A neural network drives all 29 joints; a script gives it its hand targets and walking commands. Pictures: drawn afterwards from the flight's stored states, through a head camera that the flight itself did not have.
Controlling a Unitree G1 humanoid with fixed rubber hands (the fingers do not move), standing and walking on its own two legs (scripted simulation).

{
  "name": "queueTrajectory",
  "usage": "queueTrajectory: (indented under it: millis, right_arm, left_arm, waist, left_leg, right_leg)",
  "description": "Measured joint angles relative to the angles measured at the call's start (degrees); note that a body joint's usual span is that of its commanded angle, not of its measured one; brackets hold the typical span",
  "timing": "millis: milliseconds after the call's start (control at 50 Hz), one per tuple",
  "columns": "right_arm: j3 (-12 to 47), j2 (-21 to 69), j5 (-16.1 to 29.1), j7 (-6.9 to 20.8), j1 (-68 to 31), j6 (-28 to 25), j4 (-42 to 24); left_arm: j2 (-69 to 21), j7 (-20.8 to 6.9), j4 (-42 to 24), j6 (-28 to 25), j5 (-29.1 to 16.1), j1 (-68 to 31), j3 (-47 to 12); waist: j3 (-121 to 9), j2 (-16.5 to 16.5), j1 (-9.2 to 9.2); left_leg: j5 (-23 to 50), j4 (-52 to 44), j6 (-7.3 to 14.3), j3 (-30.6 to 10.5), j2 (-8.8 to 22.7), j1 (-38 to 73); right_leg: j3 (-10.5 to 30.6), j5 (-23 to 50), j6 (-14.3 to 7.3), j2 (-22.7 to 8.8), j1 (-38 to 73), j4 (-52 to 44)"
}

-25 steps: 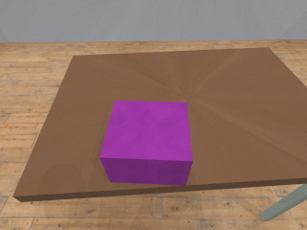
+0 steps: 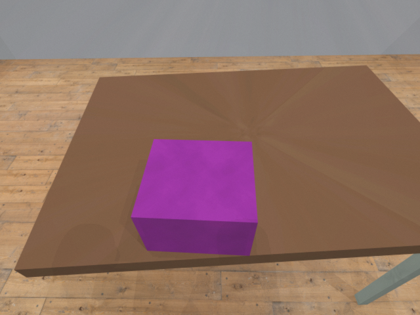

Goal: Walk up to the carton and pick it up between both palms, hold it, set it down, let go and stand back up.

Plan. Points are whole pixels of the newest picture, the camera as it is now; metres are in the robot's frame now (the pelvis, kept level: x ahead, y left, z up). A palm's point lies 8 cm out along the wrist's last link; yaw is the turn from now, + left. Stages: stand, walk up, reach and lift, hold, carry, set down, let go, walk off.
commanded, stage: stand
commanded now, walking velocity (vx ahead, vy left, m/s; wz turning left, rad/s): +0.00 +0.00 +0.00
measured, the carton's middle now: (200, 195) +0.38 +0.04 +0.00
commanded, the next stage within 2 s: walk up in 0.84 s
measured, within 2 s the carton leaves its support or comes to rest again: neither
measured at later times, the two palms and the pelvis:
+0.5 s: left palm out of the picture -0.03 +0.17 -0.15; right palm out of the picture -0.03 -0.21 -0.15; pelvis +0.00 -0.02 +0.00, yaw +0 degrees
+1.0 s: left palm out of the picture -0.03 +0.16 -0.15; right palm out of the picture -0.03 -0.22 -0.16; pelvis +0.01 -0.03 +0.00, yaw +0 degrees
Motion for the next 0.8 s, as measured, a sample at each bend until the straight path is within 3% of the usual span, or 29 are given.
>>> queueTrajectory:
  millis: [800]
  right_arm:
    - [0.4,0.3,0.2,-0.1,0.7,0.3,0.8]
  left_arm:
    - [-0.2,-0.2,-1.2,-1.0,0.1,1.6,-0.3]
  waist:
    - [-1.1,0.4,0.13]
  left_leg:
    - [0.2,-0.8,-2.7,-0.8,2.9,-0.8]
  right_leg:
    - [-1.2,0.3,-2.6,2.6,-0.5,-1.3]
